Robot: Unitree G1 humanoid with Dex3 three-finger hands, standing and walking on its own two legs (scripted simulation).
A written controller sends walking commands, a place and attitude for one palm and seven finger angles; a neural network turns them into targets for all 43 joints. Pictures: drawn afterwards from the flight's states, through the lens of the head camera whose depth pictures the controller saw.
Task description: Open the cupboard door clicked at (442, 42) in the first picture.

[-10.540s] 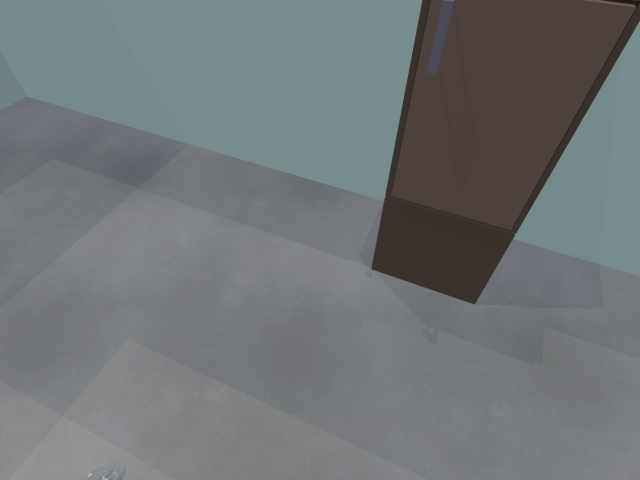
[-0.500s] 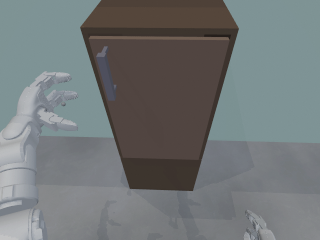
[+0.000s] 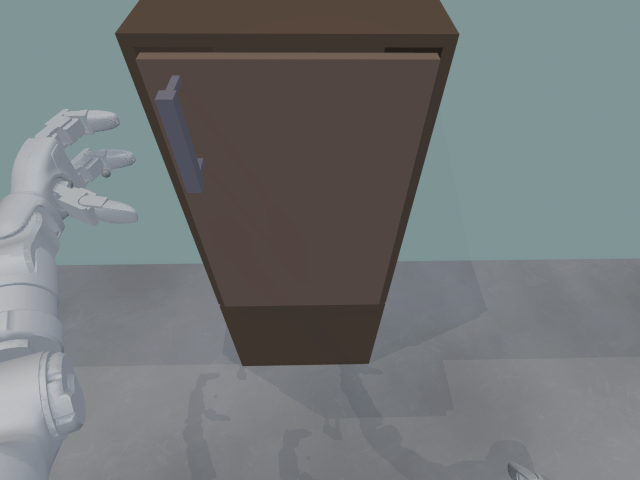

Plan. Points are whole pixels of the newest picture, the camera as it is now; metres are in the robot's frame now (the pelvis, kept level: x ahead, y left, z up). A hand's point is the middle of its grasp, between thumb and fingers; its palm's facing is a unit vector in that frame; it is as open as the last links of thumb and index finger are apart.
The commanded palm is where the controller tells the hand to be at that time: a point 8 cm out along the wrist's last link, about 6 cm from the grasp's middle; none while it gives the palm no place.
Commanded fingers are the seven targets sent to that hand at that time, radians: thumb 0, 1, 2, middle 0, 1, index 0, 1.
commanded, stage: move the hooked fingers beside the handle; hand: left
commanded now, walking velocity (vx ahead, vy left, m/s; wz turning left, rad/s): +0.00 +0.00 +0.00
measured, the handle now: (185, 137) +0.51 +0.20 +0.16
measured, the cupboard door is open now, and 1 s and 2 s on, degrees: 0 0 0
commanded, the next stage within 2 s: slide the fingers in behind the handle in 1.10 s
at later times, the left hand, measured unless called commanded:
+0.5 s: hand (112, 155) +0.46 +0.27 +0.17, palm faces +0.03 -1.00 +0.02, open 14.0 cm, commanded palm +0.43 +0.32 +0.16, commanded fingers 0.00 -0.50 0.30 -0.30 -1.20 -0.30 -1.20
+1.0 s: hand (116, 161) +0.44 +0.26 +0.17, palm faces +0.05 -1.00 +0.01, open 14.0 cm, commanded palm +0.42 +0.31 +0.16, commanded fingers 0.00 -0.50 0.30 -0.30 -1.20 -0.30 -1.20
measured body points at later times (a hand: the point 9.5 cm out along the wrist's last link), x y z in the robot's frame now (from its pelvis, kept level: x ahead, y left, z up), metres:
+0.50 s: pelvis +0.01 +0.02 +0.00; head +0.06 +0.02 +0.44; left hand +0.45 +0.33 +0.17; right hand +0.04 -0.26 -0.11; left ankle -0.02 +0.12 -0.73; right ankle -0.01 -0.10 -0.73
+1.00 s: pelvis +0.00 +0.02 +0.00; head +0.04 +0.02 +0.45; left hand +0.44 +0.31 +0.17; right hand +0.10 -0.24 -0.11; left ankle -0.02 +0.12 -0.73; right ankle -0.01 -0.10 -0.73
